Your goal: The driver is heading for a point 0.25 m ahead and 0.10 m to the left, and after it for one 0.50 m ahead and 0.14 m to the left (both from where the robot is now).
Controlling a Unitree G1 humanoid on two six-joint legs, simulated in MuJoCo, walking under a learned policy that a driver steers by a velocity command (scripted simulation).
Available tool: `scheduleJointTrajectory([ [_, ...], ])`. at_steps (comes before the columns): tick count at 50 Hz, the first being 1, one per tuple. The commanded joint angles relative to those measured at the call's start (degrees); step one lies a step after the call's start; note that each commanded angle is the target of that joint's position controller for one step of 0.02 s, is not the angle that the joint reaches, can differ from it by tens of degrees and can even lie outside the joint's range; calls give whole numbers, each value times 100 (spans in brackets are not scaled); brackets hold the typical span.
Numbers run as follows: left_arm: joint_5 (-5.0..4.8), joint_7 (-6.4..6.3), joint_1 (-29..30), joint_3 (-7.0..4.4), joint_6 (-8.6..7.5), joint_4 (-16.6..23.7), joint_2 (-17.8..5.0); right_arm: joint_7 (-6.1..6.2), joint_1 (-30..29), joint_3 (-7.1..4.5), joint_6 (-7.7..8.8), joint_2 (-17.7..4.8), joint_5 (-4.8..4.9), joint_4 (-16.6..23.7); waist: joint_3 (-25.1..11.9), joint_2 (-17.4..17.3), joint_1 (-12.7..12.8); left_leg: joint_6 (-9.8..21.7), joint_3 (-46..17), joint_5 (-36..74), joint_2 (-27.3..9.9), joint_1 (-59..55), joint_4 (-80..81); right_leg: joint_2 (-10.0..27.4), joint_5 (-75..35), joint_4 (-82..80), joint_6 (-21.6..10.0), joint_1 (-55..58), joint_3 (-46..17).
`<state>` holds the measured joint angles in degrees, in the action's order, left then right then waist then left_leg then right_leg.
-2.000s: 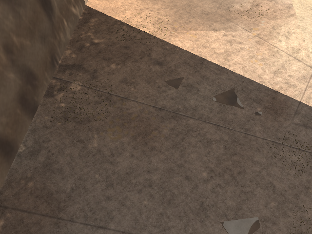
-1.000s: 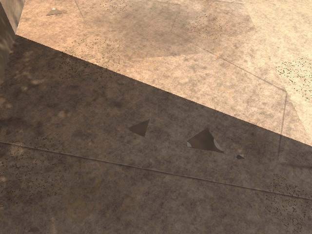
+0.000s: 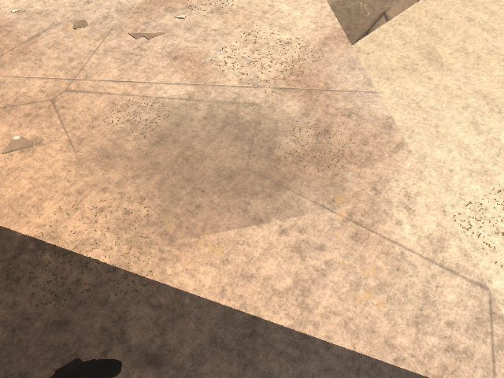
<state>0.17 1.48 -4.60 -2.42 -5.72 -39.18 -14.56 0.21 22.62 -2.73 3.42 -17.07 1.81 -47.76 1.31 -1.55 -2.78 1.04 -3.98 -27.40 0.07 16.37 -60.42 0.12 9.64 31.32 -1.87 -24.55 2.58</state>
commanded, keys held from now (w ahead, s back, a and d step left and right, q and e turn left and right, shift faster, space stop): w+q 0.52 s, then no key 0.48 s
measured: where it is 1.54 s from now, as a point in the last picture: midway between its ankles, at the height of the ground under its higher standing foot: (205, 369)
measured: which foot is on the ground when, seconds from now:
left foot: up 0.00-0.42, down 0.44-0.90, up 0.92-1.00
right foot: down 0.00-0.44, up 0.46-0.86, down 0.88-1.00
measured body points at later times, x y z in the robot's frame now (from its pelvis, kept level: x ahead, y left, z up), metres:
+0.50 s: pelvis +0.25 +0.07 -0.01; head +0.29 +0.09 +0.43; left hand +0.23 +0.37 -0.14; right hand +0.51 -0.13 -0.09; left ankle +0.32 +0.17 -0.73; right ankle +0.11 -0.11 -0.65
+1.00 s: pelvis +0.45 +0.11 +0.00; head +0.48 +0.12 +0.45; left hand +0.51 +0.41 -0.10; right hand +0.66 -0.09 -0.12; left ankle +0.33 +0.19 -0.70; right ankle +0.59 +0.05 -0.73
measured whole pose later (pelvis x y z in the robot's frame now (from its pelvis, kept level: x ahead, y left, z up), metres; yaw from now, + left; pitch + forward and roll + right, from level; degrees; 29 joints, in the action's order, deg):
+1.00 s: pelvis +0.45 +0.11 +0.00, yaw +25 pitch +1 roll +0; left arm 1.3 0.9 -5.4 -1.7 -3.5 -44.3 -13.6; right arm 1.0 12.7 -2.4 0.1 -15.8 -0.2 -43.8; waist 1.5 -1.4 -0.9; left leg -1.2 -4.7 -32.7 2.8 15.4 -45.7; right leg -0.7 6.2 29.0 -1.5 -24.3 1.3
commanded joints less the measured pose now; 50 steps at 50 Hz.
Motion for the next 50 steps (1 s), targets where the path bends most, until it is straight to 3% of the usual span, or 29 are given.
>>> scheduleJointTrajectory([
  [1,9,-52,-1037,-229,14,-94,-663,24,-508,-186,115,-682,-27,671,-553,673,617,-30,-197,647,-603,2595,-961,1761,150,-1626,-999,2557,-2157],
  [3,54,-42,-730,-221,-56,-144,-553,2,-307,-190,-38,-470,1,635,-321,837,319,-71,-208,985,-784,2060,-741,1561,-232,-2036,-954,1807,-1479],
  [6,48,-72,-650,-297,-149,-298,-710,11,-472,-176,-183,-290,-33,763,-58,600,196,-173,-224,1390,-857,2204,-409,1588,-885,-2345,-1012,1506,-793],
  [9,61,-133,-731,-344,-123,-428,-837,-47,-809,-154,-172,-225,-50,892,44,488,269,-200,-168,2245,-848,2368,423,1470,-1211,-2402,-934,1686,-144],
  [12,29,-176,-873,-382,-61,-512,-991,-172,-1420,-94,-122,-111,-56,1073,198,394,507,-117,170,2913,-756,2185,1442,1406,-1266,-2394,-808,1833,357],
  [17,-121,-189,-1219,-474,128,-702,-1242,-327,-2089,-103,-139,-191,-50,1468,406,403,686,172,541,2382,-600,2310,2239,1704,-1707,-2040,-637,2752,656],
  [19,-172,-213,-1146,-521,208,-697,-1404,-352,-1914,-191,-166,-355,-70,1533,171,570,472,390,845,1795,-285,1804,2327,1718,-3348,-1379,-504,2984,838],
  [20,-199,-230,-1090,-541,255,-680,-1476,-344,-1502,-284,-187,-509,-71,1466,-123,644,206,526,1022,1563,-34,1205,2363,1659,-4256,-688,-426,2990,945],
  [21,-229,-244,-994,-520,298,-655,-1444,-304,-658,-444,-198,-754,-55,1255,-555,545,-290,716,1139,1830,274,40,2721,1455,-4557,453,-264,2668,1132],
  [22,-125,-266,-1085,-431,272,-590,-1234,-196,322,-658,-251,-1205,-38,1001,-1084,113,-705,990,441,2044,40,-1726,2837,1228,-3291,2100,9,1416,1156],
  [23,120,-207,-1566,-160,138,-233,-373,-142,153,-758,-222,-1914,8,1024,-1391,-1557,3,1992,-2789,1192,-1448,-3493,3366,79,1960,4191,398,-1265,808],
  [24,-60,-132,-1115,-172,-87,-182,-725,-190,295,-607,-107,-1516,-46,1270,-2292,-894,-352,2317,-4430,441,-1936,-3888,4258,-131,2532,4896,329,-1890,-663],
  [25,-286,-82,-542,-257,-194,-6,-1045,-224,145,-497,-19,-1154,-102,1194,-1540,-516,-450,1999,-3671,809,-1821,-3492,4400,126,1991,4870,196,-2390,-761],
  [26,-238,-101,-453,-215,-258,17,-953,-219,-130,-451,24,-1015,-84,1198,-1037,-207,-228,1813,-2957,1311,-1583,-2712,4350,366,1499,4415,103,-2276,-734],
  [27,-93,-148,-507,-235,-254,-82,-965,-202,-626,-378,23,-799,-117,1277,-667,11,53,1639,-2303,2415,-1407,-1877,4309,565,1191,3940,142,-1884,-701],
  [28,-25,-159,-658,-281,-179,-160,-1044,-172,-939,-309,24,-624,-203,1395,-560,-70,271,1565,-1810,3585,-1283,-1256,4330,702,1049,3710,186,-1380,-707],
  [29,-1,-160,-768,-297,-85,-198,-1041,-150,-1060,-295,25,-603,-237,1436,-546,-80,379,1549,-1551,4365,-1215,-896,4358,710,1024,3571,258,-1054,-667],
  [31,46,-187,-897,-252,62,-264,-823,-98,-1050,-312,54,-720,-228,1336,-548,-1,475,1545,-981,5521,-1093,-480,4387,615,809,3130,431,-778,-498],
  [33,67,-212,-709,-183,130,-217,-639,-20,-985,-324,38,-797,-203,1217,-510,-91,442,1416,-541,5866,-896,-329,4384,507,241,2411,533,-719,-401],
  [36,37,-151,-247,-107,123,-160,-523,63,-881,-296,-53,-746,-157,1069,-583,-276,208,1101,-153,5452,-616,-384,4294,319,-1027,1112,517,-354,-327],
  [39,8,-59,46,-119,90,-105,-600,80,-717,-258,-110,-709,-184,894,-590,-343,36,1033,-365,4872,-791,-699,4167,209,-1482,444,436,-176,-414],
  [42,78,-5,71,-188,52,-70,-769,60,-781,-222,-131,-635,-181,768,-486,-386,93,981,-716,4668,-988,-1027,3691,163,-957,-1,204,-145,-468],
  [43,109,-1,-108,-210,31,-129,-786,61,-864,-201,-141,-589,-158,740,-499,-364,226,888,-756,4539,-927,-1054,3427,121,-1084,-336,96,107,-420],
  [44,156,-15,-326,-227,2,-207,-823,62,-845,-174,-139,-518,-155,705,-565,-251,345,705,-692,4354,-701,-981,3091,153,-2026,-767,-35,624,-417],
  [45,232,-61,-387,-270,-23,-173,-1118,58,-566,-138,-97,-395,-268,736,-882,186,166,435,-551,3606,-279,-629,2573,707,-4219,-525,-277,1503,-919],
  [46,279,-102,-481,-243,23,-154,-1114,62,114,-68,-67,-203,-299,612,-1505,876,-37,88,-426,1927,56,136,1865,1499,-5374,-174,-1047,2726,-1647],
  [47,187,-110,-661,-137,122,-235,-626,77,79,-48,-112,-275,-272,524,-1842,1216,208,-182,-272,-20,152,395,1348,1899,-5033,-341,-1522,2911,-2208],
  [48,88,-89,-712,-42,193,-328,-397,81,-297,-93,-232,-456,-208,618,-1630,1234,308,-316,-279,-1099,63,694,1025,1989,-3916,-654,-1581,2692,-2568],
  [50,62,-62,-439,-55,290,-344,-595,131,-671,-150,-510,-520,-157,643,-1072,861,313,-448,-267,-993,-126,886,743,1849,-1575,-1162,-1303,1974,-2602],
])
